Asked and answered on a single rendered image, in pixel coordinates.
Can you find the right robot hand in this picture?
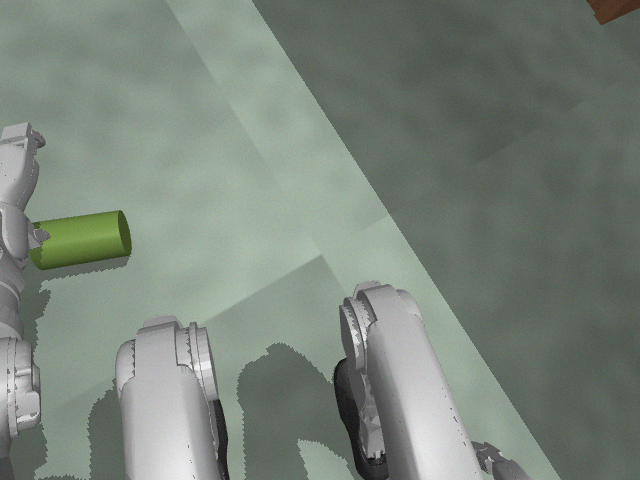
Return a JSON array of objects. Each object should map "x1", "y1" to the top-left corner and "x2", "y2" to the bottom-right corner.
[{"x1": 471, "y1": 441, "x2": 532, "y2": 480}]

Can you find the left robot foot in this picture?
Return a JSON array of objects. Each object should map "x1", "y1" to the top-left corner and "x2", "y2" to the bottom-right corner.
[{"x1": 213, "y1": 399, "x2": 230, "y2": 480}]

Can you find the left robot hand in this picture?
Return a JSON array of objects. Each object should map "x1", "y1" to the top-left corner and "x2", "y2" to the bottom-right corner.
[{"x1": 0, "y1": 122, "x2": 51, "y2": 250}]

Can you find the right robot foot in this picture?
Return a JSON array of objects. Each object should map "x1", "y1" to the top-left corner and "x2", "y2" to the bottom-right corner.
[{"x1": 334, "y1": 358, "x2": 389, "y2": 480}]

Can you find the can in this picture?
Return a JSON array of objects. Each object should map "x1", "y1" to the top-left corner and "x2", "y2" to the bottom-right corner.
[{"x1": 28, "y1": 210, "x2": 132, "y2": 270}]

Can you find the bookshelf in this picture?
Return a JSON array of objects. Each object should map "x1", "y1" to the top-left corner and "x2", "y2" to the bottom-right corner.
[{"x1": 586, "y1": 0, "x2": 640, "y2": 25}]

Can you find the left robot arm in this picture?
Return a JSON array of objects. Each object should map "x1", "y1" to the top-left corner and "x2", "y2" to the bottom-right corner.
[{"x1": 0, "y1": 202, "x2": 41, "y2": 480}]

